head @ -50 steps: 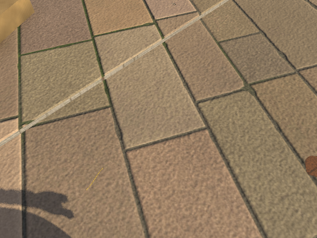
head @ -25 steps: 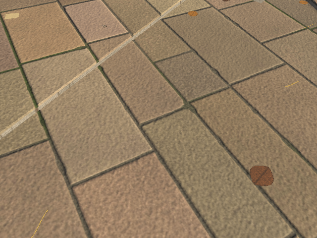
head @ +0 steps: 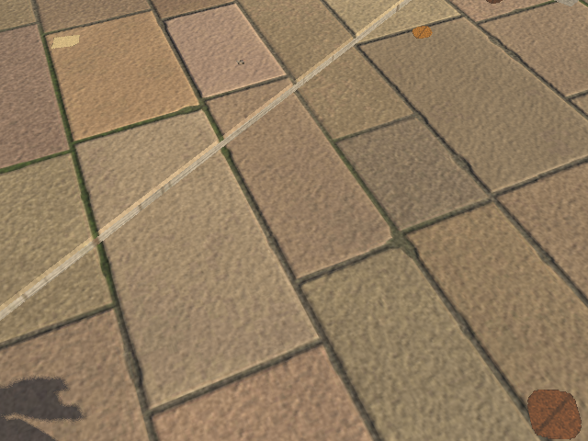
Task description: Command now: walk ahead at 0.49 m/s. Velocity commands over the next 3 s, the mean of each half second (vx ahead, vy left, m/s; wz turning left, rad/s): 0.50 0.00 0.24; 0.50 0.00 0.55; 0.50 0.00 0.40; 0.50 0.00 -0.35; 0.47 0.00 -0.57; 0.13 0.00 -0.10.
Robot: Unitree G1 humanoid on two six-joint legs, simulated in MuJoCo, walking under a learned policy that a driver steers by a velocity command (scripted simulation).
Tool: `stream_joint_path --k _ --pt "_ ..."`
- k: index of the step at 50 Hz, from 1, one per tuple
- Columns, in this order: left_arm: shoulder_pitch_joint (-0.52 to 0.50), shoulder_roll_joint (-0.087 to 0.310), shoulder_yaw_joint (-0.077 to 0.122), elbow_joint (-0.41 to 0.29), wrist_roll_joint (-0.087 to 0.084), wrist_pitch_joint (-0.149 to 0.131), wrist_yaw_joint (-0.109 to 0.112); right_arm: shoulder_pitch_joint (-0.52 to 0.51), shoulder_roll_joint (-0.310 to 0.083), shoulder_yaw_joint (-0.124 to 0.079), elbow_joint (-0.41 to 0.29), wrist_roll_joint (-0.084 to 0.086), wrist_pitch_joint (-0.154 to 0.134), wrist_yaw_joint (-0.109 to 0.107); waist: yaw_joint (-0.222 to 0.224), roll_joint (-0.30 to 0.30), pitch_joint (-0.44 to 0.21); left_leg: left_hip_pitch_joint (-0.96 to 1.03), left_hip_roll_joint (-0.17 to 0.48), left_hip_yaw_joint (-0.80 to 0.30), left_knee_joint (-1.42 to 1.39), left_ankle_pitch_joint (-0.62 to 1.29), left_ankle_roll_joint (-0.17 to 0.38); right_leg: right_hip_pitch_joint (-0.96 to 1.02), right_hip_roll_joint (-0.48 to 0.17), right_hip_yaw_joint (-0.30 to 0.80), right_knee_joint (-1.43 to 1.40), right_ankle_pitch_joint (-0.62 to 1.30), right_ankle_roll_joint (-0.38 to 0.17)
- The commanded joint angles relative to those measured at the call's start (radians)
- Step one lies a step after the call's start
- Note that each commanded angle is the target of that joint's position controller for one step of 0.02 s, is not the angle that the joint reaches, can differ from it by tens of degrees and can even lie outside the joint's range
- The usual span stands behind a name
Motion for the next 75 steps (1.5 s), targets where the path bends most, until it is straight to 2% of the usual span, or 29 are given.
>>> stream_joint_path --k 1,4,6,7,8,9,11,13,18,28,32,33,34,35,36,37,38,40,44,54,57,59,60,61,62,63,65,68,75 --pt "0.030 0.151 0.029 -0.017 0.003 -0.014 0.011 -0.137 -0.046 0.000 -0.097 0.005 -0.016 -0.002 0.001 -0.105 0.077 0.041 -0.036 0.033 -0.112 0.039 0.025 -0.052 -0.284 0.102 -0.038 0.520 -0.105" --pt "0.011 0.170 0.031 0.003 0.009 -0.008 0.021 -0.094 -0.068 -0.008 -0.088 0.004 -0.023 -0.014 -0.038 -0.109 0.048 0.142 -0.083 0.046 -0.170 -0.057 0.075 0.032 -0.308 0.087 0.068 0.780 -0.086" --pt "-0.017 0.192 0.036 0.010 0.018 0.002 0.024 0.130 -0.101 -0.027 -0.013 0.002 -0.033 -0.033 -0.137 -0.110 -0.080 0.391 -0.151 0.075 -0.236 -0.105 0.119 0.044 -0.277 0.039 0.343 0.973 -0.055" --pt "-0.011 0.180 0.031 0.004 0.015 0.004 0.025 0.296 -0.144 -0.043 0.038 -0.014 -0.041 -0.043 -0.196 -0.084 -0.180 0.637 -0.084 0.003 -0.245 -0.111 0.157 -0.095 -0.242 0.007 0.577 0.798 -0.038" --pt "0.085 0.086 0.009 -0.030 -0.016 0.001 0.014 0.412 -0.264 -0.076 0.052 -0.035 -0.041 -0.054 -0.173 0.122 -0.331 0.960 0.213 -0.440 -0.260 -0.219 0.282 -0.437 -0.113 -0.049 0.977 0.316 0.010" --pt "0.083 0.125 0.024 -0.020 0.001 -0.003 0.010 0.379 -0.247 -0.075 0.060 0.007 -0.029 -0.041 -0.150 0.160 -0.372 0.994 0.297 -0.800 -0.437 -0.215 0.345 -0.628 -0.001 0.049 1.157 -0.254 0.014" --pt "-0.087 0.145 0.028 -0.068 0.017 -0.013 0.005 0.186 -0.151 -0.054 0.033 0.031 -0.027 -0.034 -0.090 0.006 -0.094 0.717 0.211 -0.539 -0.483 -0.244 0.292 -0.718 -0.127 0.095 1.125 -0.083 0.003" --pt "-0.108 0.118 0.023 -0.078 0.031 -0.001 0.000 0.152 -0.098 -0.039 0.050 0.029 -0.035 -0.037 -0.028 -0.010 -0.005 0.525 0.117 -0.395 -0.533 -0.093 0.239 -0.627 -0.177 0.094 0.997 -0.035 0.023" --pt "-0.199 0.098 0.016 -0.120 0.039 0.040 -0.008 0.216 -0.141 -0.053 0.078 0.036 -0.054 -0.041 -0.016 -0.003 0.013 0.431 0.054 -0.299 -0.594 -0.018 0.253 -0.627 -0.193 0.057 0.824 0.046 0.097" --pt "-0.538 0.105 0.004 -0.253 0.017 0.028 -0.011 0.380 -0.154 -0.064 0.094 0.020 -0.038 -0.053 -0.132 0.025 0.022 0.618 0.039 -0.345 -0.477 0.171 0.201 -0.683 -0.132 0.058 0.457 0.224 0.124" --pt "-0.365 0.159 0.023 -0.222 0.012 0.005 0.002 0.298 -0.195 -0.078 0.059 0.015 -0.038 -0.062 -0.035 0.039 -0.036 0.569 0.030 -0.381 -0.309 0.316 0.139 -0.372 -0.080 0.060 0.324 0.101 0.075" --pt "-0.232 0.192 0.037 -0.186 0.020 -0.010 0.015 0.285 -0.187 -0.076 0.054 0.022 -0.044 -0.054 0.029 -0.020 -0.111 0.516 -0.034 -0.336 -0.127 0.311 0.115 -0.180 -0.106 0.079 0.264 0.112 0.046" --pt "-0.065 0.270 0.056 -0.179 0.046 -0.018 0.033 0.284 -0.120 -0.058 0.018 0.035 -0.052 -0.047 0.086 -0.134 -0.269 0.394 -0.102 -0.258 0.150 0.078 0.092 0.052 -0.334 0.299 0.233 -0.092 -0.004" --pt "-0.071 0.357 0.076 -0.183 0.057 -0.002 0.035 0.405 -0.034 -0.042 -0.012 0.066 -0.049 -0.048 0.014 -0.371 -0.354 0.084 -0.248 -0.145 0.392 -0.535 0.062 0.252 -0.566 0.740 0.118 -0.169 -0.114" --pt "-0.130 0.271 0.068 -0.189 0.042 0.014 0.031 0.391 -0.126 -0.052 0.020 0.032 -0.030 -0.058 -0.008 -0.228 -0.260 -0.010 -0.152 -0.150 0.499 -0.488 0.073 0.146 -0.541 0.782 0.095 -0.299 -0.126" --pt "-0.195 0.176 0.045 -0.205 0.032 0.014 0.027 0.316 -0.139 -0.058 0.021 0.020 -0.025 -0.050 -0.013 -0.107 -0.127 -0.004 -0.110 -0.149 0.494 -0.383 0.072 0.009 -0.483 0.608 0.082 -0.256 -0.099" --pt "-0.229 0.136 0.034 -0.200 0.032 0.010 0.023 0.270 -0.119 -0.055 0.012 0.019 -0.023 -0.040 -0.025 -0.081 -0.064 0.023 -0.079 -0.139 0.457 -0.318 0.062 -0.084 -0.430 0.457 0.064 -0.095 -0.078" --pt "-0.210 0.118 0.027 -0.176 0.026 -0.002 0.025 0.251 -0.102 -0.055 0.005 0.000 -0.002 -0.021 -0.044 -0.153 -0.031 0.067 -0.047 -0.122 0.416 -0.280 0.043 -0.161 -0.361 0.273 0.040 0.105 -0.042" --pt "-0.151 0.132 0.036 -0.141 0.008 -0.031 0.015 0.165 -0.076 -0.046 -0.037 0.000 0.025 0.002 -0.051 -0.143 -0.029 -0.003 -0.034 -0.099 0.404 -0.202 0.025 -0.142 -0.361 0.129 0.017 0.341 -0.060" --pt "-0.047 0.175 0.051 -0.074 0.011 -0.015 0.023 -0.148 -0.054 -0.011 -0.159 -0.004 0.016 0.036 0.004 -0.126 0.054 0.047 -0.044 0.047 -0.056 -0.040 0.059 -0.060 -0.358 -0.118 0.015 0.472 -0.035" --pt "-0.025 0.210 0.058 -0.054 0.013 0.008 0.033 -0.116 -0.075 -0.019 -0.160 -0.012 0.017 0.024 -0.022 -0.147 0.012 0.159 -0.120 0.103 -0.114 -0.184 0.116 0.019 -0.369 -0.175 0.185 0.849 -0.018" --pt "-0.030 0.234 0.061 -0.056 0.010 0.028 0.035 0.095 -0.113 -0.043 -0.099 -0.018 0.004 0.008 -0.116 -0.127 -0.114 0.421 -0.194 0.103 -0.198 -0.210 0.171 -0.027 -0.360 -0.206 0.513 0.933 -0.004" --pt "-0.028 0.212 0.053 -0.077 0.013 0.029 0.033 0.269 -0.175 -0.069 -0.046 -0.031 -0.001 -0.010 -0.187 -0.045 -0.220 0.692 -0.101 -0.054 -0.251 -0.268 0.219 -0.226 -0.336 -0.210 0.791 0.664 0.025" --pt "0.022 0.076 0.022 -0.150 0.007 0.023 0.007 0.254 -0.287 -0.093 -0.060 -0.020 0.001 -0.026 -0.109 0.212 -0.313 1.020 0.233 -0.578 -0.300 -0.295 0.348 -0.686 -0.164 -0.183 1.140 -0.277 0.083" --pt "-0.095 0.174 0.043 -0.168 0.015 0.016 0.007 0.316 -0.275 -0.091 -0.075 0.007 0.013 -0.038 -0.178 0.063 -0.356 1.004 0.281 -0.779 -0.431 -0.244 0.370 -0.782 -0.111 0.019 1.242 -0.282 0.085" --pt "-0.168 0.166 0.041 -0.186 0.000 0.009 0.003 0.263 -0.240 -0.082 -0.046 0.013 0.015 -0.049 -0.150 0.013 -0.198 0.899 0.245 -0.572 -0.441 -0.127 0.336 -0.838 -0.174 0.049 1.210 -0.147 0.072" --pt "-0.138 0.140 0.032 -0.152 0.007 0.005 0.002 0.169 -0.146 -0.055 -0.036 0.020 -0.005 -0.051 -0.062 -0.040 -0.063 0.649 0.146 -0.372 -0.471 0.118 0.260 -0.707 -0.228 0.053 1.037 -0.064 0.067" --pt "-0.071 0.122 0.031 -0.119 0.035 0.051 -0.009 0.155 -0.108 -0.037 -0.016 0.030 -0.039 -0.044 -0.007 -0.022 -0.062 0.534 0.080 -0.256 -0.525 0.241 0.236 -0.580 -0.227 0.042 0.950 -0.045 0.083" --pt "-0.280 0.105 0.032 -0.164 0.018 0.060 -0.023 0.267 -0.124 -0.035 0.053 0.027 -0.058 -0.042 -0.063 -0.003 0.026 0.616 0.051 -0.143 -0.612 0.218 0.166 -0.756 -0.222 0.026 0.720 0.200 0.087"
Next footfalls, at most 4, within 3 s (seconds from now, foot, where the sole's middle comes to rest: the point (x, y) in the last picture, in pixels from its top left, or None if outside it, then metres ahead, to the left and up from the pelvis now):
0.14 left None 0.27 0.10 -0.78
0.68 right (347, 396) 0.58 -0.05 -0.78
1.20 left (222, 333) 0.73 0.26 -0.78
1.76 right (213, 227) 1.07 0.33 -0.78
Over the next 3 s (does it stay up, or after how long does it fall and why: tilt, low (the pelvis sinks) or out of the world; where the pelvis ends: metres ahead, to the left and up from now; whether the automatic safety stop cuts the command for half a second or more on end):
stays up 1.38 0.47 0.03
